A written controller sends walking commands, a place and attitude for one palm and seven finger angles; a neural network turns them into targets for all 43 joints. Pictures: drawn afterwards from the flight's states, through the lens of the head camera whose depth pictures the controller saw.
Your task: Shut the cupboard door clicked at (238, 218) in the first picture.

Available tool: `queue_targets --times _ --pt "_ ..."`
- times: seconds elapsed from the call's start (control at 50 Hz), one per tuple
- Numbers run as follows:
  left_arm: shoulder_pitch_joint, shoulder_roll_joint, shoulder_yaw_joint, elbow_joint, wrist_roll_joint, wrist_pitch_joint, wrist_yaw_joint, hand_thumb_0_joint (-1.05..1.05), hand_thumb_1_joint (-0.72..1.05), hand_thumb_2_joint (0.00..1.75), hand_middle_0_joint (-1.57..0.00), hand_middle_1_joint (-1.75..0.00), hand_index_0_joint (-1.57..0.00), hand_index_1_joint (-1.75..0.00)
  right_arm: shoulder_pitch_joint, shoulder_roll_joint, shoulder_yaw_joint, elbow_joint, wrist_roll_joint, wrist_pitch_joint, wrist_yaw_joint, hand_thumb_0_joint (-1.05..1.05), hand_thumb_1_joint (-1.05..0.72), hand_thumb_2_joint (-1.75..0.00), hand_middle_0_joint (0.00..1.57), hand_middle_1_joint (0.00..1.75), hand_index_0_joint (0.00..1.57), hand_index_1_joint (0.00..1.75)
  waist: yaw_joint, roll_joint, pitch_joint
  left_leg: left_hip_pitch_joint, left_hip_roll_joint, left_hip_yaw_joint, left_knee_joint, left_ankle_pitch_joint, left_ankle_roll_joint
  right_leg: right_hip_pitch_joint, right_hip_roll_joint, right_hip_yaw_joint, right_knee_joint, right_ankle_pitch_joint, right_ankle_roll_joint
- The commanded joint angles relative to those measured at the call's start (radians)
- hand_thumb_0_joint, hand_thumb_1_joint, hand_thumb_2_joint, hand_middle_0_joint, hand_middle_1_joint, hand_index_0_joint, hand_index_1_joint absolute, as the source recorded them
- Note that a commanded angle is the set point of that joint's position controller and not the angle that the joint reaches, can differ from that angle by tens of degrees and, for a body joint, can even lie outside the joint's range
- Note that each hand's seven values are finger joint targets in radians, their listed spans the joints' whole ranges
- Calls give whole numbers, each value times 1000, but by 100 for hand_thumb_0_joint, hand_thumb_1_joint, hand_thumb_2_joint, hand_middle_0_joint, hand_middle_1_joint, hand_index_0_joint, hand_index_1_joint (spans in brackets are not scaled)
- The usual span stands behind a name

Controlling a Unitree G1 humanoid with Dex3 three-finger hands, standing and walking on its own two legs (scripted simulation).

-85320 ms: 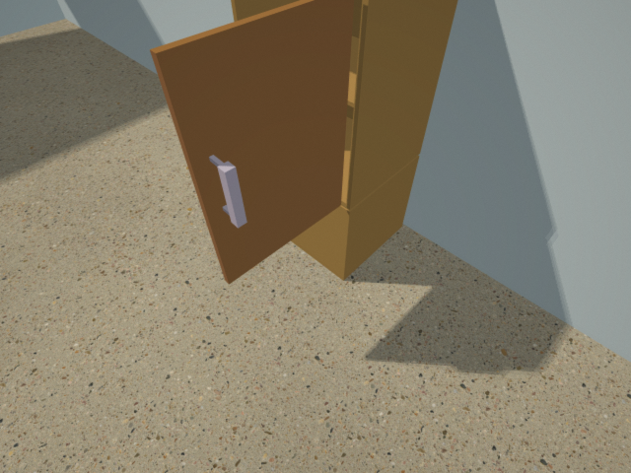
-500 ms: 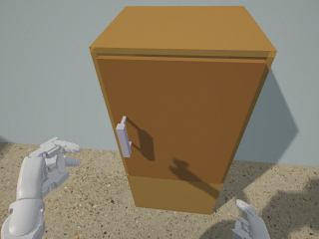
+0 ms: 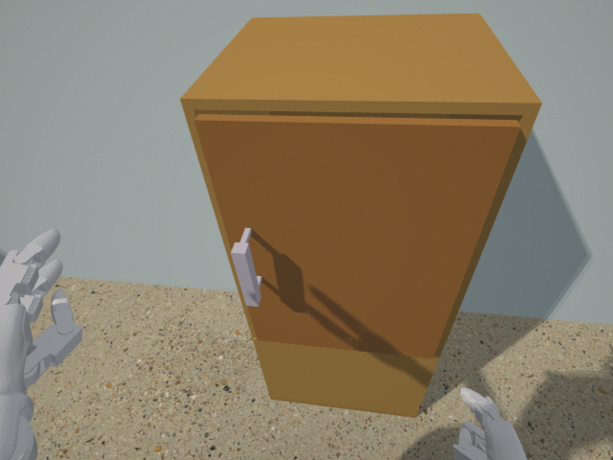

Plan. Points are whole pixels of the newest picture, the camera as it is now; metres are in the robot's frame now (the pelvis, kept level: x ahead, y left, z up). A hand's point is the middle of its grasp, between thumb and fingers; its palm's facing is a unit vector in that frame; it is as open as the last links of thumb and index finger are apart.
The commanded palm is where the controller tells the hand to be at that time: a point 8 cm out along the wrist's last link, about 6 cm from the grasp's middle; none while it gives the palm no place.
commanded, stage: draw the hand back to the body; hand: left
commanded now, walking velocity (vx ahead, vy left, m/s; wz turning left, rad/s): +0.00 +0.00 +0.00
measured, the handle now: (250, 267) +0.44 +0.17 -0.03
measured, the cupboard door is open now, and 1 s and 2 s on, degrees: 0 0 0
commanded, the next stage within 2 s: step back with the hand held close in 0.16 s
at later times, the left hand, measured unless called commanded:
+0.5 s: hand (100, 336) +0.19 +0.24 +0.14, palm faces +0.39 -0.80 -0.45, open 7.4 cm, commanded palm +0.14 +0.29 +0.17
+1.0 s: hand (23, 388) +0.13 +0.28 +0.15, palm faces +0.42 -0.79 -0.46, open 7.4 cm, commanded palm +0.07 +0.32 +0.17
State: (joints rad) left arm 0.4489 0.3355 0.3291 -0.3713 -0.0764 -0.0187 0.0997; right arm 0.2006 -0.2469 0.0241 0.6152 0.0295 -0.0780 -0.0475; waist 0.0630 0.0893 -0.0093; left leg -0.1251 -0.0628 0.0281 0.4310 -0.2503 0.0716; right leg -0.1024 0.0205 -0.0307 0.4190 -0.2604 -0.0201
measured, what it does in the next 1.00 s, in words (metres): shifts its weight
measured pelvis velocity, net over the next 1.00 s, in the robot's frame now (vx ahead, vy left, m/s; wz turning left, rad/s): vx -0.07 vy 0.02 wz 0.00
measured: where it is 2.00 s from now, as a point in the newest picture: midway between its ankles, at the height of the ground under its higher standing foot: outside the picture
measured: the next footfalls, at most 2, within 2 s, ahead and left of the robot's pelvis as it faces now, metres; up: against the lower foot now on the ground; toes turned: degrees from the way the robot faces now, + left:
right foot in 1.90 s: -0.36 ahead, -0.11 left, +0.00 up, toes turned +1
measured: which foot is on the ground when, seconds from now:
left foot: down 0.00-1.00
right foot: down 0.00-1.00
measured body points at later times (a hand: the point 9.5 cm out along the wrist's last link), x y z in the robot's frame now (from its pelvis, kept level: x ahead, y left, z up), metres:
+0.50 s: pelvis -0.01 -0.01 +0.00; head -0.01 -0.04 +0.45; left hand +0.17 +0.28 +0.17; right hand +0.17 -0.26 -0.10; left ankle -0.01 +0.07 -0.74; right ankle -0.02 -0.11 -0.74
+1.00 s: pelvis -0.07 +0.02 -0.01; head -0.08 +0.03 +0.44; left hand +0.10 +0.32 +0.18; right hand +0.10 -0.24 -0.08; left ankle -0.01 +0.07 -0.74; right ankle -0.03 -0.11 -0.74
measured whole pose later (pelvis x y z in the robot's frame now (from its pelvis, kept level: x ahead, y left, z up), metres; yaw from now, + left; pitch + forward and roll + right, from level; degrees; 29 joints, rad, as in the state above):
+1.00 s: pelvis -0.07 +0.02 -0.01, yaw +0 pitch +0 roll -2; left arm 0.53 0.41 0.40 -0.47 -0.03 -0.14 0.14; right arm 0.24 -0.23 0.00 0.55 0.01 0.01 -0.10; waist -0.01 0.01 -0.04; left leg -0.38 -0.06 0.04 0.59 -0.22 0.10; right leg -0.33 0.04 0.02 0.57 -0.24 0.01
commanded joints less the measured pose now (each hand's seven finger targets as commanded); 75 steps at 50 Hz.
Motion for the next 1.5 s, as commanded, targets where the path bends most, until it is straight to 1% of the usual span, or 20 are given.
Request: queue_targets --times 0.0,0.08,0.16,0.26,0.28,0.3,0.34,0.46,0.6,0.72,0.82,0.92,0.98,1.04,1.12,1.18,1.28,1.36,1.44,1.48 --pt "-106 232 132 -241 -3 -72 24 0 90 90 -20 -30 -20 -30 -137 -96 -35 -170 -2 -57 -13 0 -90 -90 20 30 20 30 6 -26 -91 4 87 -83 -73 214 -47 25 -27 27 -48 181 -8" --pt "-92 239 139 -266 -3 -77 28 0 90 90 -20 -30 -20 -30 -143 -87 -32 -164 0 -70 -18 0 -90 -90 20 30 20 30 7 24 -94 6 81 -71 -62 230 -46 30 -30 37 -52 203 -11" --pt "-84 226 132 -210 -5 -73 25 0 90 90 -20 -30 -20 -30 -146 -90 -33 -153 3 -70 -18 0 -90 -90 20 30 20 30 1 -12 3 -21 83 -68 -71 177 -44 -23 -23 40 -82 154 -10" --pt "-50 211 128 -156 -14 -75 16 0 90 90 -20 -30 -20 -30 -144 -92 -43 -158 5 -61 -17 0 -90 -90 20 30 20 30 1 -87 -5 -14 81 -52 -62 171 -30 -24 -27 48 -91 152 0" --pt "-161 307 222 -220 -4 -120 24 0 90 90 -20 -30 -20 -30 -137 -122 -55 -184 5 -39 -17 0 -90 -90 20 30 20 30 -41 -65 -6 -72 98 -87 -6 78 -7 -86 -100 179 -138 148 3" --pt "-71 239 173 -143 -9 -132 22 0 90 90 -20 -30 -20 -30 -132 -104 -53 -162 0 -24 -20 0 -90 -90 20 30 20 30 -49 -101 -25 -57 91 -91 34 57 -6 -117 -136 206 -158 113 -3" --pt "-39 208 130 -137 0 -142 24 0 90 90 -20 -30 -20 -30 -133 -101 -56 -161 -2 -3 -15 0 -90 -90 20 30 20 30 -54 -128 -23 -64 88 -85 72 41 -10 -164 -165 230 -177 72 -2" --pt "-5 288 189 -255 6 -177 48 0 90 90 -20 -30 -20 -30 -133 -114 -71 -177 -7 28 -34 0 -90 -90 20 30 20 30 -54 -26 -152 -50 124 -94 45 240 -19 -93 -153 163 -21 335 -8" --pt "69 295 216 -273 -1 -160 60 0 90 90 -20 -30 -20 -30 -117 -111 -79 -216 0 72 -48 0 -90 -90 20 30 20 30 -59 -64 -204 -114 166 -120 43 447 -21 -16 -109 137 99 505 6" --pt "118 267 196 -248 -3 -152 60 0 90 90 -20 -30 -20 -30 -113 -119 -83 -226 2 87 -44 0 -90 -90 20 30 20 30 -64 -63 -149 -241 177 -148 1 232 -13 -30 -100 152 84 333 4" --pt "70 278 199 -293 17 -171 65 0 90 90 -20 -30 -20 -30 -114 -126 -75 -234 -5 72 -54 0 -90 -90 20 30 20 30 -64 -9 -81 -439 210 -212 -114 -115 23 23 -54 135 110 123 20" --pt "-16 276 213 -335 48 -200 68 0 90 90 -20 -30 -20 -30 -93 -133 -76 -228 -22 41 -64 0 -90 -90 20 30 20 30 -67 77 -46 -634 265 -294 -230 -418 59 124 0 94 233 73 35" --pt "-43 278 219 -338 57 -208 66 0 90 90 -20 -30 -20 -30 -91 -129 -80 -221 -25 24 -64 0 -90 -90 20 30 20 30 -68 54 -47 -668 286 -318 -238 -471 66 137 20 85 285 59 39" --pt "-13 258 218 -300 56 -221 58 0 90 90 -20 -30 -20 -30 -78 -130 -86 -211 -25 11 -56 0 -90 -90 20 30 20 30 -74 15 -40 -647 270 -300 -198 -449 59 104 21 107 255 67 31" --pt "19 235 195 -324 41 -235 54 0 90 90 -20 -30 -20 -30 -74 -124 -91 -194 -19 -3 -40 0 -90 -90 20 30 20 30 -78 -27 -133 -474 220 -232 -86 -232 28 10 -11 160 191 167 13" --pt "44 252 211 -354 38 -238 55 0 90 90 -20 -30 -20 -30 -84 -118 -91 -195 -20 -4 -35 0 -90 -90 20 30 20 30 -76 -24 -159 -499 221 -222 -72 -307 29 8 -20 182 190 82 7" --pt "24 297 262 -400 50 -255 67 0 90 90 -20 -30 -20 -30 -96 -109 -89 -195 -34 -1 -38 0 -90 -90 20 30 20 30 -79 -10 -105 -573 198 -209 -20 -406 16 -65 -55 251 132 -109 -26" --pt "29 319 280 -370 46 -263 83 0 90 90 -20 -30 -20 -30 -81 -102 -95 -176 -39 0 -34 0 -90 -90 20 30 20 30 -85 -62 -89 -437 156 -167 96 -309 -22 -258 -117 315 9 -197 -58" --pt "39 288 232 -328 43 -268 94 0 90 90 -20 -30 -20 -30 -57 -93 -94 -160 -26 5 -26 0 -90 -90 20 30 20 30 -100 -131 -84 -273 118 -127 210 -234 -42 -436 -168 310 -80 -241 -66" --pt "41 284 224 -307 43 -269 101 0 90 90 -20 -30 -20 -30 -49 -95 -92 -154 -25 7 -26 0 -90 -90 20 30 20 30 -106 -127 -62 -237 128 -146 192 -244 -41 -502 -149 264 -87 -290 -55"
